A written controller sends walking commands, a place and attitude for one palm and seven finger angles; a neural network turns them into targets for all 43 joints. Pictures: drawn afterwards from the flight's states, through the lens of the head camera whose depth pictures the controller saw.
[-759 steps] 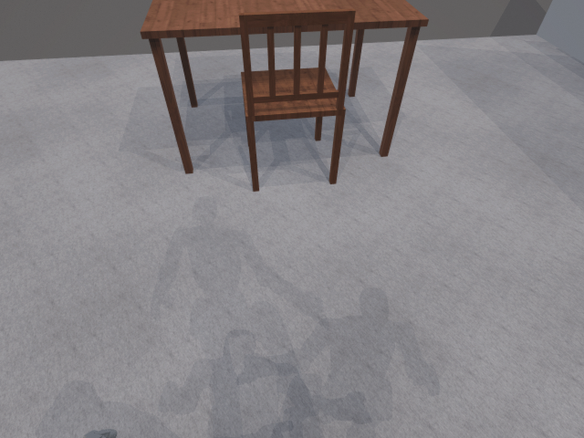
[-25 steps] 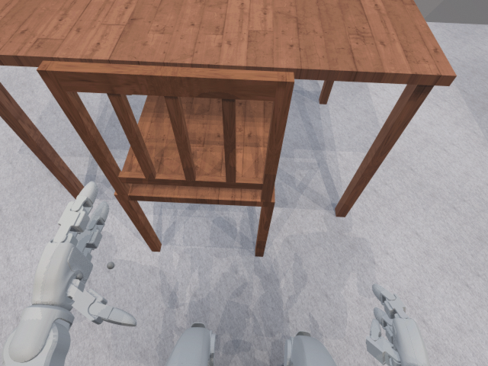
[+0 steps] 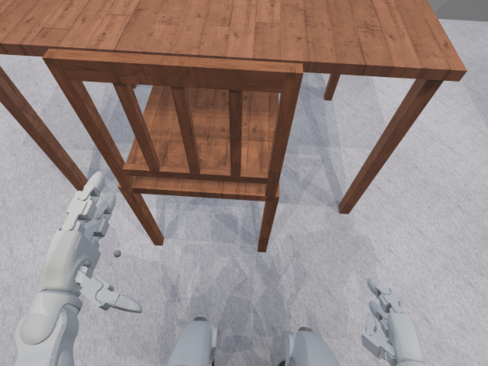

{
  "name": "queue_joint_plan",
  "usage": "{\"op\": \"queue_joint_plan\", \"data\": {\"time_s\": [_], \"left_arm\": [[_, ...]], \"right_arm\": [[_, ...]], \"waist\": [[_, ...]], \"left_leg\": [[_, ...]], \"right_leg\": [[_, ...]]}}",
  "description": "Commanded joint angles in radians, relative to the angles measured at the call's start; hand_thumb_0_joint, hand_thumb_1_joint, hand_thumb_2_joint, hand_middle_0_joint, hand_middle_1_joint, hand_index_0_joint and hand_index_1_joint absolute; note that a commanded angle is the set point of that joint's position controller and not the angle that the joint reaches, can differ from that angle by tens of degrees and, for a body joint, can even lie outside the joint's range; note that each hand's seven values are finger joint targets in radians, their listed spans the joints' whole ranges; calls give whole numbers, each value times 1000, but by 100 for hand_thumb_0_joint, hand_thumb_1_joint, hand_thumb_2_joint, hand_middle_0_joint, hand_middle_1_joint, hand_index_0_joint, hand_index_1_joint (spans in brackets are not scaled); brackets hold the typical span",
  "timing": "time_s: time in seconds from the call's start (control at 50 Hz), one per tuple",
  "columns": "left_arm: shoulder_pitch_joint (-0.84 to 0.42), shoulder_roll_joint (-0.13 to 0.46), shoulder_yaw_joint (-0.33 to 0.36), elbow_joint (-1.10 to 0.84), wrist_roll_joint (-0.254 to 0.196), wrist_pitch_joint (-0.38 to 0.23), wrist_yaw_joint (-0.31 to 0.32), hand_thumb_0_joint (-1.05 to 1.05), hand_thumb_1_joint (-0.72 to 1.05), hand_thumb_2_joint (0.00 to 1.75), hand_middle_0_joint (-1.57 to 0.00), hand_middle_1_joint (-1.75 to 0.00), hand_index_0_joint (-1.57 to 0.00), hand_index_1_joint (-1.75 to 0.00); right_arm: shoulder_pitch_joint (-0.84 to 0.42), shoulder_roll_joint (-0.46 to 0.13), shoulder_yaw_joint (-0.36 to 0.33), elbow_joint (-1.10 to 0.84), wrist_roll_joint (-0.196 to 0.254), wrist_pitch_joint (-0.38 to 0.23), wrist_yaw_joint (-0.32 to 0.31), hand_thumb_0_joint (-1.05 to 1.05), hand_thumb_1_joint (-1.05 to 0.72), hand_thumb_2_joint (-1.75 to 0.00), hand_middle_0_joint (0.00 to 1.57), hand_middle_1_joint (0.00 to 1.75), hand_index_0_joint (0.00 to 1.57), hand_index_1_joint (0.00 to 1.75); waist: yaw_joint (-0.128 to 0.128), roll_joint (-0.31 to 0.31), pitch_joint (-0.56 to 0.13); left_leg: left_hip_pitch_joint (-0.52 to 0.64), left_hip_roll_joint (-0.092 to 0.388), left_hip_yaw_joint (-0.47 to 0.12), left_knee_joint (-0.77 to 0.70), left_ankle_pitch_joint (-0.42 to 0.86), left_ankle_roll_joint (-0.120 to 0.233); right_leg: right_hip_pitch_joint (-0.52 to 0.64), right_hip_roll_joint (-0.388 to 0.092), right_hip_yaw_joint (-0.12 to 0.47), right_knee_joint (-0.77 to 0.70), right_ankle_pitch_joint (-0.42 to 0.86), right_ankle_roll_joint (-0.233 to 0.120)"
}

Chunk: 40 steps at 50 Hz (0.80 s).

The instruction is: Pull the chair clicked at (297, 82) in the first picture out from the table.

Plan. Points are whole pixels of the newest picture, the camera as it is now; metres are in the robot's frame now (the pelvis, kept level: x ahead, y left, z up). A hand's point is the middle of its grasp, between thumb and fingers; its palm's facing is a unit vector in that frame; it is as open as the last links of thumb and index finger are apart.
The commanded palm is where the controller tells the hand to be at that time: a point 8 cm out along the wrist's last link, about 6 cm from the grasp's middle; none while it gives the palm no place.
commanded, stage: aim the fingers beside a spindle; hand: left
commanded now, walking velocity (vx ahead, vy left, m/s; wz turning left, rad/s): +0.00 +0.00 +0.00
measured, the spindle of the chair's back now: (188, 134) +0.55 +0.17 -0.01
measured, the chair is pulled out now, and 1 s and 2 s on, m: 0.00 0.00 0.00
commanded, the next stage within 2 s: push the fingers through the gap in 1.82 s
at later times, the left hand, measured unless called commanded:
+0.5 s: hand (150, 223) +0.32 +0.18 +0.04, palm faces -0.02 -1.00 -0.03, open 16.9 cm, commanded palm +0.30 +0.23 +0.04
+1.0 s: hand (166, 199) +0.37 +0.17 +0.02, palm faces +0.00 -1.00 -0.03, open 17.0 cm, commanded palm +0.35 +0.22 +0.02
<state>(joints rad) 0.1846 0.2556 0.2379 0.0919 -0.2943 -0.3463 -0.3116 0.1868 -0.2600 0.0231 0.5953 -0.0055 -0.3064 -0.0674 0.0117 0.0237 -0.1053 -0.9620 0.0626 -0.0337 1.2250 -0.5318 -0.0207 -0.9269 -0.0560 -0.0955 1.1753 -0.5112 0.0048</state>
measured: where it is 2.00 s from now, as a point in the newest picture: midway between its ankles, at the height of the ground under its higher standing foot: outside the picture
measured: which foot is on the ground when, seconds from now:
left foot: down 0.00-1.00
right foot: down 0.00-1.00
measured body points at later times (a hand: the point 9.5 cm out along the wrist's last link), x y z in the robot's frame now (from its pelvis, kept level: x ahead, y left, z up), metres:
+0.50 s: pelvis +0.00 +0.00 -0.01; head +0.10 +0.00 +0.43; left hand +0.31 +0.23 +0.04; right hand +0.18 -0.24 -0.10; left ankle +0.03 +0.13 -0.64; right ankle +0.03 -0.13 -0.64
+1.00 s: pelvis -0.01 +0.00 -0.02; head +0.11 +0.00 +0.42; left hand +0.36 +0.22 +0.02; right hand +0.15 -0.26 -0.12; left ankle +0.03 +0.13 -0.64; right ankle +0.03 -0.13 -0.64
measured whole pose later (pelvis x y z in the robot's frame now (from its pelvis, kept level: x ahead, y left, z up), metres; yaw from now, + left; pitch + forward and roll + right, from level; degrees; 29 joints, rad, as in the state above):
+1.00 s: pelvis -0.01 +0.00 -0.02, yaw -1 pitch +21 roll -1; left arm -0.29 0.23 0.23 0.52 -0.19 -0.42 -0.20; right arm 0.20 -0.26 0.00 0.65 -0.02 -0.22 -0.03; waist -0.03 0.02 -0.13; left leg -1.11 0.06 -0.01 1.29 -0.54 -0.02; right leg -1.10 -0.06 -0.06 1.27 -0.52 0.00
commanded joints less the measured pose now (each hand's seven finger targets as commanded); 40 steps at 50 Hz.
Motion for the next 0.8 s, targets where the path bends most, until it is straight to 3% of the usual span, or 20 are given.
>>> {"op": "queue_joint_plan", "data": {"time_s": [0.0,0.04,0.12,0.16,0.22,0.32,0.34,0.38,0.5,0.52,0.56,0.62,0.7,0.72,0.78], "left_arm": [[-106,152,64,-228,-3,-68,4,0,-50,30,-6,-8,-6,-8],[-145,112,15,-224,8,-56,15,0,-50,30,-6,-8,-6,-8],[-190,136,39,-191,31,-49,53,0,-50,30,-6,-8,-6,-8],[-221,106,9,-177,39,-50,65,0,-50,30,-6,-8,-6,-8],[-225,129,37,-165,51,-58,84,0,-50,30,-6,-8,-6,-8],[-296,93,-6,-124,62,-67,87,0,-50,30,-6,-8,-6,-8],[-314,111,12,-104,64,-68,90,0,-50,30,-6,-8,-6,-8],[-326,92,-2,-84,67,-72,88,0,-50,30,-6,-8,-6,-8],[-426,125,26,-28,73,-90,94,0,-50,30,-6,-8,-6,-8],[-439,118,21,-32,76,-96,95,0,-50,30,-6,-8,-6,-8],[-450,78,-18,-9,77,-97,94,0,-50,30,-6,-8,-6,-8],[-526,93,-13,48,89,-100,102,0,-50,30,-6,-8,-6,-8],[-571,131,29,80,94,-114,111,0,-50,30,-6,-8,-6,-8],[-581,114,17,84,94,-116,111,0,-50,30,-6,-8,-6,-8],[-583,120,37,146,91,-119,111,0,-50,30,-6,-8,-6,-8]], "right_arm": [[-17,-142,-60,-148,6,-61,-8,0,-90,-90,20,30,20,30],[-14,-140,-58,-143,6,-56,-3,0,-90,-90,20,30,20,30],[-14,-145,-61,-139,1,-48,1,0,-90,-90,20,30,20,30],[-18,-141,-59,-140,0,-42,5,0,-90,-90,20,30,20,30],[-11,-140,-62,-140,-6,-36,10,0,-90,-90,20,30,20,30],[-11,-137,-62,-132,-7,-25,18,0,-90,-90,20,30,20,30],[-7,-140,-62,-125,-8,-20,17,0,-90,-90,20,30,20,30],[-8,-138,-63,-126,-9,-16,19,0,-90,-90,20,30,20,30],[-3,-139,-65,-111,-8,-5,15,0,-90,-90,20,30,20,30],[-2,-135,-65,-109,-10,-4,18,0,-90,-90,20,30,20,30],[2,-134,-66,-105,-9,-1,22,0,-90,-90,20,30,20,30],[3,-138,-66,-93,-7,7,20,0,-90,-90,20,30,20,30],[11,-140,-69,-90,-9,14,18,0,-90,-90,20,30,20,30],[13,-135,-69,-90,-11,17,21,0,-90,-90,20,30,20,30],[18,-135,-71,-81,-11,29,25,0,-90,-90,20,30,20,30]], "waist": [[-8,57,-324],[-26,57,-300],[-20,25,-302],[-28,18,-290],[-12,26,-337],[-27,28,-339],[-28,4,-340],[-26,0,-347],[-30,-1,-369],[-24,17,-388],[-35,3,-385],[-50,-21,-357],[-32,-8,-416],[-32,9,-435],[-37,-32,-418]], "left_leg": [[177,-75,-6,-195,234,26],[185,-73,-9,-198,229,25],[159,-72,-12,-199,204,23],[156,-73,-9,-199,193,24],[162,-74,-5,-195,227,23],[156,-75,3,-180,230,24],[143,-74,1,-179,221,24],[139,-75,5,-174,224,24],[123,-77,14,-151,233,29],[133,-76,14,-155,241,25],[134,-76,12,-149,249,26],[102,-76,14,-139,205,30],[103,-79,22,-129,231,30],[108,-81,24,-127,244,29],[76,-81,32,-115,245,30]], "right_leg": [[182,81,44,-151,170,-21],[151,79,33,-150,173,-18],[141,79,31,-145,146,-20],[127,77,28,-145,137,-20],[147,76,30,-135,170,-23],[133,75,35,-129,187,-22],[135,74,35,-128,181,-22],[135,74,38,-125,187,-22],[135,72,53,-120,203,-23],[137,70,51,-112,213,-24],[128,70,47,-108,226,-23],[98,70,55,-115,185,-20],[124,68,64,-102,214,-23],[133,65,67,-98,236,-22],[142,65,76,-100,253,-19]]}}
